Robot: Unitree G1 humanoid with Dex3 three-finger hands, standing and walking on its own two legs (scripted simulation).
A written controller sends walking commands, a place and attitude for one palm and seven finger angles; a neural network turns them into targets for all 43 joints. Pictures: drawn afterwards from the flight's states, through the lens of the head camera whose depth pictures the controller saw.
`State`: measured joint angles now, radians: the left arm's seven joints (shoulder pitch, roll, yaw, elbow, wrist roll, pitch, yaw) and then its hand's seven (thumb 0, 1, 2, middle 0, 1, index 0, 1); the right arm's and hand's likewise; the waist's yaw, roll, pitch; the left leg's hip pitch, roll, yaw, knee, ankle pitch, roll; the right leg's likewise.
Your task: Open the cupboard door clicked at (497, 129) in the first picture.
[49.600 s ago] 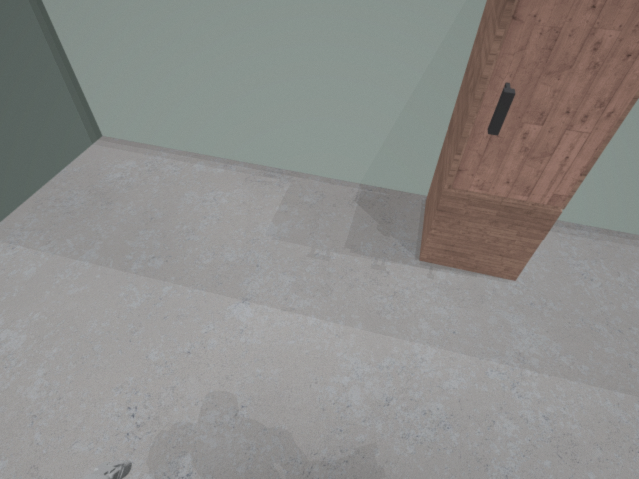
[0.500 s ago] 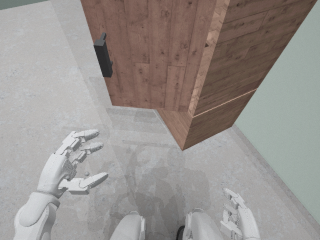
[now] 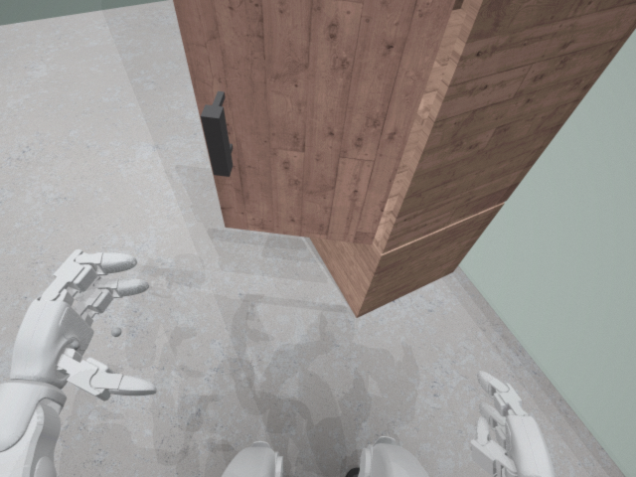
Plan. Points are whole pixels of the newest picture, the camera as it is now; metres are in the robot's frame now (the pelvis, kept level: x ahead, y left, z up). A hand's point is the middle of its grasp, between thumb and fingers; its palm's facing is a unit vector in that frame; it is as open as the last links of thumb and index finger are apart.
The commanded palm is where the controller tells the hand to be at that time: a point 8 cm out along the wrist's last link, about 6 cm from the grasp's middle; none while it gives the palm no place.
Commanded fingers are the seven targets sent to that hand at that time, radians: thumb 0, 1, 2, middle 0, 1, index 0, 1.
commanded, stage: raise the hand with hooked fingers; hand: left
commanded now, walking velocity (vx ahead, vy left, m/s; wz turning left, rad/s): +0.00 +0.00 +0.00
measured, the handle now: (221, 134) +0.60 +0.20 +0.03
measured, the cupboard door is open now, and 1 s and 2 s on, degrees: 57 57 57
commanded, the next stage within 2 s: move the hooked fingers beside the handle in 0.84 s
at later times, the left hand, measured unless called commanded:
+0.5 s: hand (106, 300) +0.29 +0.26 +0.05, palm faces -0.05 -1.00 -0.03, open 14.0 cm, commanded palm +0.27 +0.31 +0.06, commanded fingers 0.00 -0.50 0.30 -0.30 -1.20 -0.30 -1.20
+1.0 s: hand (106, 309) +0.28 +0.26 +0.05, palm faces -0.02 -1.00 -0.04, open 14.0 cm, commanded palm +0.27 +0.31 +0.06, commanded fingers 0.00 -0.50 0.30 -0.30 -1.20 -0.30 -1.20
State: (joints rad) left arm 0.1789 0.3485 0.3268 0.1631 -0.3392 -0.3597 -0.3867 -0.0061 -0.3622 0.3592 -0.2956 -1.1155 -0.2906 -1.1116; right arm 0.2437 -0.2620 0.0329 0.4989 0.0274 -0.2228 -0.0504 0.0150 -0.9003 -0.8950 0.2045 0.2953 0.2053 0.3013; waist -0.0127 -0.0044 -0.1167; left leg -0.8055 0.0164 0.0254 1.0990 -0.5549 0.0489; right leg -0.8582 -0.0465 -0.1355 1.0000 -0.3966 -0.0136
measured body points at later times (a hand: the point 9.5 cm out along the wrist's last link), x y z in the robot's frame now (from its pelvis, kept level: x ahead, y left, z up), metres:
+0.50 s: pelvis +0.00 -0.01 +0.01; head +0.08 +0.01 +0.45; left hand +0.29 +0.32 +0.06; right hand +0.15 -0.26 -0.07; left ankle -0.01 +0.08 -0.66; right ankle +0.05 -0.12 -0.66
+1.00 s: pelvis -0.01 -0.01 +0.01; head +0.07 +0.00 +0.45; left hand +0.28 +0.31 +0.06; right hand +0.15 -0.26 -0.07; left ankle -0.01 +0.08 -0.66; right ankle +0.05 -0.12 -0.66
